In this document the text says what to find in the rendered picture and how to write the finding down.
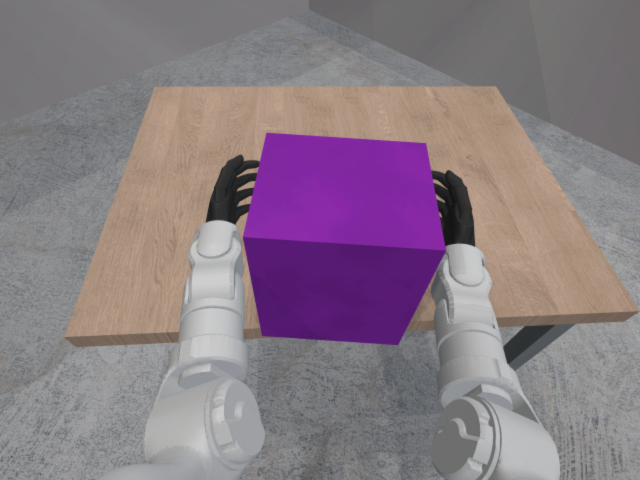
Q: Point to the carton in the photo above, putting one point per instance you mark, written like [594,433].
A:
[342,237]

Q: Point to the robot right upper arm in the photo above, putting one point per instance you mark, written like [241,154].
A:
[475,439]

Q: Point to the left robot forearm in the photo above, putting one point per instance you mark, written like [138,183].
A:
[211,335]

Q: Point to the right robot forearm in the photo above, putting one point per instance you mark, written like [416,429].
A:
[469,344]

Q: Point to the table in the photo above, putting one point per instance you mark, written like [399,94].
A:
[547,271]

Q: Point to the right robot hand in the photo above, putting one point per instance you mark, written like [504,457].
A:
[457,220]

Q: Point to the robot left upper arm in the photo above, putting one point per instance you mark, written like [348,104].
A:
[207,432]

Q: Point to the left robot hand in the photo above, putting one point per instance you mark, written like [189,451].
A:
[225,197]

